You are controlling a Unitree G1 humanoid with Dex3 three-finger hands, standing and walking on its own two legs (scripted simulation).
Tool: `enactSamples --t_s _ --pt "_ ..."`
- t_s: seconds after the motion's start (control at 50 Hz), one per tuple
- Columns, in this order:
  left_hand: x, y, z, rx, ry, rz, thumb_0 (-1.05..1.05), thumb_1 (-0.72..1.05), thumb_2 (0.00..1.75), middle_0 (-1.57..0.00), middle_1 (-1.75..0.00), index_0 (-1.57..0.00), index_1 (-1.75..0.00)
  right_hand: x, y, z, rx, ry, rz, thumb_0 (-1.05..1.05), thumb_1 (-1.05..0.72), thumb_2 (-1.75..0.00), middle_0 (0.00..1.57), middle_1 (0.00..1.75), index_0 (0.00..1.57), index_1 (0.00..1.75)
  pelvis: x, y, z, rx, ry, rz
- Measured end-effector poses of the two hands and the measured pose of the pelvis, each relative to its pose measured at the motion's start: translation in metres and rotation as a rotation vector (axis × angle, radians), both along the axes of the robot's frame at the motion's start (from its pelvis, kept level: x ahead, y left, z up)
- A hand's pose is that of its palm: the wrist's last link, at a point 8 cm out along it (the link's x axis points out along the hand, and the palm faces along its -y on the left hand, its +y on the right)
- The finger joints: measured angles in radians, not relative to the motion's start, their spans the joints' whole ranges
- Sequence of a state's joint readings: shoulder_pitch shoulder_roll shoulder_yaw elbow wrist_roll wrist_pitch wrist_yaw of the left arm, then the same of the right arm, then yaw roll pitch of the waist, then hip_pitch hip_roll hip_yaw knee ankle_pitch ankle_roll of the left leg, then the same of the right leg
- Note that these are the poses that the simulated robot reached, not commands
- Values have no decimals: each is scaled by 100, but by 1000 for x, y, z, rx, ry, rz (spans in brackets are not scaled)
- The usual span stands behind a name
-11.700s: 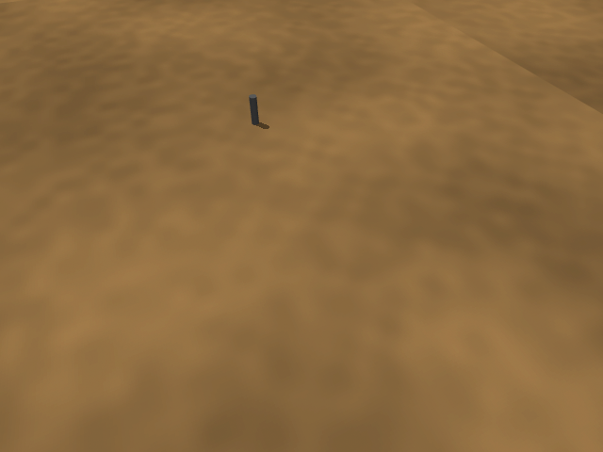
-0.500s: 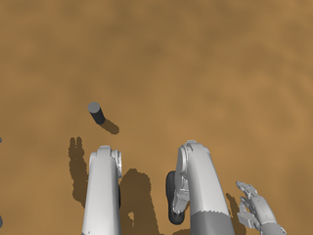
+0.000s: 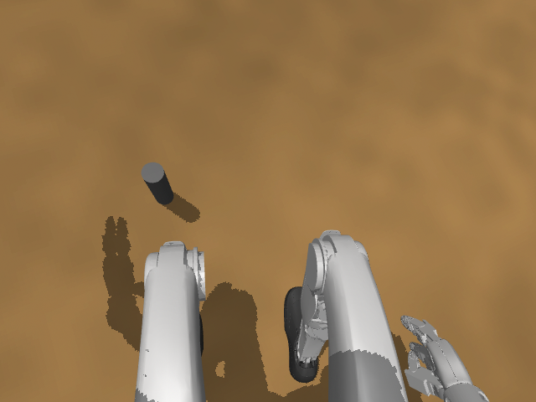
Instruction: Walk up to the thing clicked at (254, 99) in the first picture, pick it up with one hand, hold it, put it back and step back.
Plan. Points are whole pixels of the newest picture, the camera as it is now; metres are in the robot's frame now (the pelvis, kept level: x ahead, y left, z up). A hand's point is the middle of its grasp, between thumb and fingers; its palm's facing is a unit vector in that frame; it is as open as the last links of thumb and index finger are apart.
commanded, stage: go down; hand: left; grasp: from the side
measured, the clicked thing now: (159, 185) +0.48 +0.19 -0.31
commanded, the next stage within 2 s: approach in 0.34 s
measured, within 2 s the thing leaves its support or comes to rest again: neither
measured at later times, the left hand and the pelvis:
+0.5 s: hand out of the picture +0.43 +0.38 -0.01, palm faces +0.07 -0.99 -0.09, open 17.3 cm; pelvis +0.00 +0.00 -0.02, yaw +0 degrees
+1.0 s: hand (81, 186) +0.43 +0.30 -0.20, palm faces +0.00 -1.00 +0.04, open 17.2 cm; pelvis -0.01 +0.01 -0.08, yaw -5 degrees
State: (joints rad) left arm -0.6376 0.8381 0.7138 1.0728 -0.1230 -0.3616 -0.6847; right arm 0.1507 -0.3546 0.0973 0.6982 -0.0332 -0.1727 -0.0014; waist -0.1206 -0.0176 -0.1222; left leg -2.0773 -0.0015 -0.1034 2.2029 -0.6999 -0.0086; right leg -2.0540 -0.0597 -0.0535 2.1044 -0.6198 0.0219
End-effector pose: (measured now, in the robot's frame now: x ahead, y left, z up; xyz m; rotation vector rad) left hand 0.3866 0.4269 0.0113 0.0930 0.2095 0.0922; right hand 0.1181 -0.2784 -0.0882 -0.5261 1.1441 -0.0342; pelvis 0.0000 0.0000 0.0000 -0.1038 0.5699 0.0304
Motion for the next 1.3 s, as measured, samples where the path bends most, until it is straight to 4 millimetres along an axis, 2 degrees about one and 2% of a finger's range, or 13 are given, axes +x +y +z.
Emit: enactSamples --t_s 0.5,0.58,0.64,0.7,0.88,0.96,1.14,1.3 --pt "16 5 -9 -7 -52 -16 -2 -50 8 -6 -8 -5 -8 -9 0 -12 -19 34 1 1 -90 -90 21 30 20 30 -1 3 -16 -11 -5 -1" --pt "18 4 -17 -26 -68 -19 -2 -50 7 -6 -8 -5 -9 -9 0 -14 -20 38 12 1 -90 -90 21 30 20 30 -1 3 -20 -14 -6 -3" --pt "19 -1 -32 -48 -89 -23 -2 -50 5 -7 -8 -5 -9 -8 0 -16 -24 38 32 1 -90 -90 21 30 20 30 -2 3 -25 -18 -12 -7" --pt "21 -10 -55 -77 -114 -27 -2 -51 4 -7 -8 -5 -9 -6 1 -20 -33 35 59 1 -90 -90 21 30 20 30 -3 4 -34 -24 -24 -12" --pt "25 -50 -160 -135 -70 -66 -2 -48 5 -6 -9 -4 -9 3 6 -34 -95 54 157 1 -90 -89 21 30 20 30 -8 6 -67 -63 -96 -32" --pt "25 -65 -195 -133 -73 -85 -2 -47 6 -6 -9 -4 -10 1 10 -40 -124 95 202 1 -90 -90 21 30 20 30 -10 8 -79 -82 -133 -40" --pt "36 -98 -241 -132 -76 -130 -2 -50 6 -5 -9 -4 -9 -8 22 -48 -174 173 275 1 -92 -90 21 30 20 30 -11 15 -96 -133 -201 -55" --pt "43 -133 -265 -167 -115 -88 -2 -58 2 -7 -8 -7 -8 -19 32 -46 -198 213 325 1 -94 -90 21 30 20 30 -17 20 -105 -174 -267 -71"
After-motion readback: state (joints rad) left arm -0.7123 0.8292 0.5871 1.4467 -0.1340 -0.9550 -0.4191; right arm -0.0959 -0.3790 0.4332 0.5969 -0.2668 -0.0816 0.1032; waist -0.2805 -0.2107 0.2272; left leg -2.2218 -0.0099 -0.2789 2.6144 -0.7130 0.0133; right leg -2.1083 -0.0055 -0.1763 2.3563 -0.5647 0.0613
